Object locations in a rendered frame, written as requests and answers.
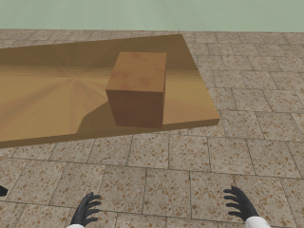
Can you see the robot right forearm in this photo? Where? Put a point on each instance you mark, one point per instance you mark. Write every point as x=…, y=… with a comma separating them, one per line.
x=256, y=222

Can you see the carton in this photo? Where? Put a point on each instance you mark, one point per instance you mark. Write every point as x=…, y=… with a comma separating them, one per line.
x=136, y=89

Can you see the robot right hand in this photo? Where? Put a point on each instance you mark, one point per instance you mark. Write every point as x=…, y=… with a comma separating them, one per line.
x=243, y=204

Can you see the table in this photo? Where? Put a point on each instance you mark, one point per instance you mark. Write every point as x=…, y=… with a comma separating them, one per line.
x=56, y=93

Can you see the robot left hand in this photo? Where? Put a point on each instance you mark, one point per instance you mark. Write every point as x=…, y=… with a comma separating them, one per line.
x=82, y=212

